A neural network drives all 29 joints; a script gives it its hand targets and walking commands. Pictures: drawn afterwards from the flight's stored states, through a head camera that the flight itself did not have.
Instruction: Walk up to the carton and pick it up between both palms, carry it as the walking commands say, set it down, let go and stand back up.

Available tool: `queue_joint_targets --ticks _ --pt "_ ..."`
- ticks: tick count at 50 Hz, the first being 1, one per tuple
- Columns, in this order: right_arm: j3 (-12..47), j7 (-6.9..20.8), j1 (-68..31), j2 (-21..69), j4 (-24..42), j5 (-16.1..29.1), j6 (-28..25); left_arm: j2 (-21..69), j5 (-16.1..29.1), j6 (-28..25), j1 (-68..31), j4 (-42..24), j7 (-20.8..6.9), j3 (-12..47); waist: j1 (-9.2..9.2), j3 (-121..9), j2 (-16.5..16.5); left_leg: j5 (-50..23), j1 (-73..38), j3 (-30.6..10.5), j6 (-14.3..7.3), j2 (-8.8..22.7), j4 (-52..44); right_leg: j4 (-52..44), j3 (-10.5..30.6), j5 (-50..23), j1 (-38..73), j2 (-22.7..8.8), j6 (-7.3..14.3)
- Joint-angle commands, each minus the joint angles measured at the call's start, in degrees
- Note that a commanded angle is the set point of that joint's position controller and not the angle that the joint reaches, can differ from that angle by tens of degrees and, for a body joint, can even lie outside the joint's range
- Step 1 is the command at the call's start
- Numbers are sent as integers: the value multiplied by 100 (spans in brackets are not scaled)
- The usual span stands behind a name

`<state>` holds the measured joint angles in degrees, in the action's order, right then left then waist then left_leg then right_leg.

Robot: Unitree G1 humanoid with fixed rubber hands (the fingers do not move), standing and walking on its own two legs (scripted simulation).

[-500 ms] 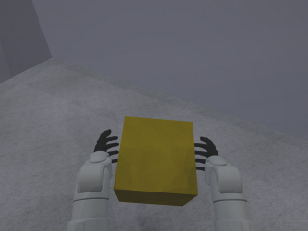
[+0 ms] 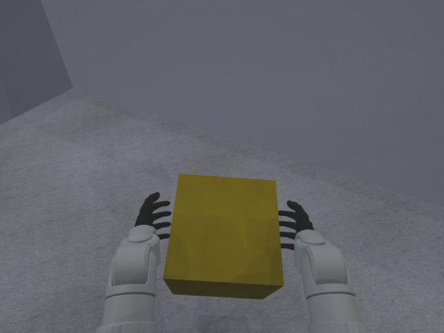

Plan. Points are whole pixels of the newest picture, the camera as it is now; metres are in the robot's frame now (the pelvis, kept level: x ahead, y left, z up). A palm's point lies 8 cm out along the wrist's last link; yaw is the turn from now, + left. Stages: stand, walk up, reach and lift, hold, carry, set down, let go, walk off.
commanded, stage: carry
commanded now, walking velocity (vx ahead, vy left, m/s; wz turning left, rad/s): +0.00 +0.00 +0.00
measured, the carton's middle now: (222, 239) +0.34 +0.01 -0.04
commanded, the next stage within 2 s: hold in 0.52 s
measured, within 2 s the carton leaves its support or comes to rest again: neither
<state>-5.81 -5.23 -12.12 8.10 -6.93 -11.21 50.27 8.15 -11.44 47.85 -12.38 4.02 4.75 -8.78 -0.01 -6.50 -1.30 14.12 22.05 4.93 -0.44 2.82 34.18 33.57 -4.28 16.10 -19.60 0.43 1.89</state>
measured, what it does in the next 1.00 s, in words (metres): stands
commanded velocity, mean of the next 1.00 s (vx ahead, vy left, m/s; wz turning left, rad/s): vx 0.00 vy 0.00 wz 0.00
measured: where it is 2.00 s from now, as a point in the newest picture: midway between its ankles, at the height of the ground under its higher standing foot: outside the picture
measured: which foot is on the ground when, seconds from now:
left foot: down 0.00-1.00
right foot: down 0.00-1.00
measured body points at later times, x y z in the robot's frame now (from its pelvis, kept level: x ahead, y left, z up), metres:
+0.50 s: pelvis +0.01 +0.00 +0.00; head -0.01 +0.01 +0.45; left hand +0.31 +0.16 +0.05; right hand +0.30 -0.14 +0.04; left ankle +0.04 +0.11 -0.73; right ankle +0.02 -0.10 -0.73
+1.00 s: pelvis -0.02 +0.00 +0.01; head -0.06 +0.01 +0.45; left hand +0.30 +0.15 +0.06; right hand +0.28 -0.14 +0.05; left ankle +0.04 +0.11 -0.73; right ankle +0.02 -0.10 -0.73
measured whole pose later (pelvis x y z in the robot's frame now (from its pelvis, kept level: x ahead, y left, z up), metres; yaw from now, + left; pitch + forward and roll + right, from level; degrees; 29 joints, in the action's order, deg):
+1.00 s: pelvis -0.02 +0.00 +0.01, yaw +3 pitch -7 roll -1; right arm -11.5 -3.5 -15.8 8.9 -16.0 -15.9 43.6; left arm 9.7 -16.4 40.2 -18.8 16.4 1.6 -12.9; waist -2.4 0.7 -0.8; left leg 10.9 11.1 1.9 -1.1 0.9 29.0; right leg 27.6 -7.1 13.6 -7.0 -0.7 1.4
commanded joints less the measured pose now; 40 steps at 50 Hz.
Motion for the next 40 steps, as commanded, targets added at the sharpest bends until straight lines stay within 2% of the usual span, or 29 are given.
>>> queue_joint_targets --ticks 1,3,4,5,6,7,8,10,11,12,14,15,17,19,20,21,22,23,24,26,27,28,29,30,32,33,34,35,40 --pt "2930 1345 -2928 4991 1040 1697 -507 5145 1590 -125 -2296 -392 -1392 3269 -12 -1484 113 -934 -910 -531 -59 520 -418 -621 622 -1008 371 -742 103" --pt "2958 1332 -3065 4947 1185 1783 -471 5160 1638 -69 -2291 -373 -1383 3248 -7 -1464 149 -844 -897 -536 -42 507 -451 -675 656 -955 340 -775 114" --pt "2815 1329 -2943 4897 871 1640 -475 5086 1495 -76 -2238 -118 -1376 3141 -8 -1401 246 -801 -931 -542 -46 511 -488 -680 657 -835 272 -761 112" --pt "2746 1328 -2915 4848 805 1551 -544 5051 1427 -128 -2104 66 -1396 3053 -3 -1420 180 -885 -923 -563 -51 525 -461 -643 619 -909 333 -740 106" --pt "2818 1344 -2906 4881 888 1602 -580 5094 1484 -176 -2198 -176 -1407 3175 5 -1364 216 -851 -867 -566 -46 515 -466 -649 615 -879 344 -746 111" --pt "3088 1354 -3090 4975 1314 1815 -547 5185 1696 -147 -2407 -622 -1400 3405 4 -1418 193 -923 -903 -577 -56 543 -480 -602 600 -955 358 -730 107" --pt "3099 1349 -3178 4949 1398 1886 -476 5201 1758 -78 -2474 -706 -1394 3425 15 -1384 181 -948 -924 -560 -51 547 -494 -642 617 -926 309 -733 103" --pt "2674 1320 -2823 4762 715 1534 -538 5010 1401 -123 -2079 91 -1389 3012 3 -1379 234 -719 -911 -583 -48 539 -521 -688 637 -773 339 -746 108" --pt "2771 1335 -2834 4822 785 1528 -604 5045 1414 -196 -2059 -1 -1403 3097 6 -1385 270 -732 -928 -609 -67 540 -535 -668 641 -767 348 -738 113" --pt "2966 1349 -2929 4872 1128 1676 -594 5076 1574 -190 -2213 -406 -1408 3289 8 -1383 190 -726 -868 -603 -76 553 -531 -675 632 -813 379 -734 112" --pt "2869 1350 -2919 4881 896 1648 -578 5087 1535 -173 -2247 -232 -1410 3202 -8 -1316 152 -703 -888 -584 -48 537 -544 -727 672 -803 319 -756 123" --pt "2946 1334 -3056 4843 1158 1712 -578 5113 1622 -163 -2324 -382 -1415 3273 17 -1337 144 -714 -900 -612 -64 553 -554 -710 654 -766 339 -744 112" --pt "2849 1342 -2986 4794 1003 1622 -575 5092 1523 -157 -2171 -110 -1419 3147 20 -1373 260 -800 -941 -657 -80 570 -620 -644 598 -746 366 -709 88" --pt "2710 1360 -2757 4817 555 1445 -698 5030 1380 -308 -2200 -14 -1425 3073 15 -1384 344 -883 -968 -666 -84 588 -642 -580 577 -810 401 -683 65" --pt "2995 1358 -2917 4907 1104 1681 -700 5085 1615 -291 -2315 -484 -1426 3350 19 -1405 265 -919 -950 -638 -82 596 -598 -625 595 -854 419 -708 90" --pt "3118 1368 -3051 4939 1231 1800 -623 5180 1733 -216 -2446 -627 -1423 3456 31 -1367 267 -881 -947 -621 -70 576 -606 -654 621 -850 409 -737 84" --pt "2969 1362 -3032 4888 1042 1713 -607 5134 1604 -192 -2356 -315 -1421 3283 24 -1418 247 -974 -997 -619 -64 567 -617 -617 600 -911 439 -725 84" --pt "3001 1336 -3014 4848 1210 1765 -594 5108 1654 -169 -2249 -396 -1416 3315 20 -1393 233 -909 -973 -619 -61 572 -609 -659 603 -850 396 -718 82" --pt "2882 1322 -2931 4806 959 1589 -595 5079 1533 -164 -2154 -66 -1425 3186 11 -1430 191 -869 -970 -634 -75 568 -596 -667 602 -878 474 -723 74" --pt "2776 1341 -2744 4768 755 1480 -678 4996 1412 -274 -2040 14 -1431 3122 -3 -1441 246 -1056 -1041 -606 -77 562 -557 -587 598 -1076 478 -738 85" --pt "2511 1377 -2333 5270 250 1251 -798 5229 1237 -398 -2012 617 -1511 3172 213 -496 459 -1255 -1315 -1057 -31 -769 -822 -892 926 -1496 1298 317 -26" --pt "2638 1414 -2494 5330 500 1262 -937 5328 1253 -595 -2210 202 -1559 3216 44 -810 184 -1835 -1577 -1133 -44 -756 -745 -854 994 -2051 1450 219 0" --pt "2828 1452 -2618 5493 606 1312 -1010 5389 1235 -745 -2469 -83 -1582 3279 -11 -1086 133 -2008 -1655 -1126 -34 -791 -693 -897 940 -2234 1396 233 -92" --pt "2965 1453 -2840 5599 727 1416 -1059 5420 1254 -799 -2459 34 -1599 3305 -59 -1318 -1 -2145 -1705 -1112 -34 -805 -676 -900 907 -2368 1584 237 -156" --pt "3374 1461 -3136 5707 1120 1676 -1141 5559 1339 -905 -2389 -113 -1598 3487 -13 -1706 -38 -2665 -1952 -1194 -61 -758 -732 -869 860 -2902 1896 248 -199" --pt "3311 1433 -3087 5684 1143 1654 -1133 5492 1348 -904 -2284 17 -1603 3452 -38 -1668 -121 -2714 -1865 -1164 -57 -752 -762 -892 844 -3001 2040 272 -227" --pt "3243 1408 -3001 5589 1071 1622 -1119 5430 1316 -891 -2184 158 -1606 3388 -44 -1438 -7 -2593 -1736 -1164 -50 -730 -821 -908 847 -2889 2084 252 -216" --pt "3089 1389 -2910 5478 953 1530 -1103 5306 1220 -880 -2093 297 -1607 3263 -42 -1254 -63 -2433 -1739 -1164 -56 -714 -864 -961 846 -2710 1995 245 -215" --pt "2565 1379 -2637 5481 429 1130 -1046 5185 1005 -865 -2384 616 -1731 3056 -276 -587 89 -1466 -1494 -1145 -55 -704 -1013 -1141 812 -1583 1595 229 -152"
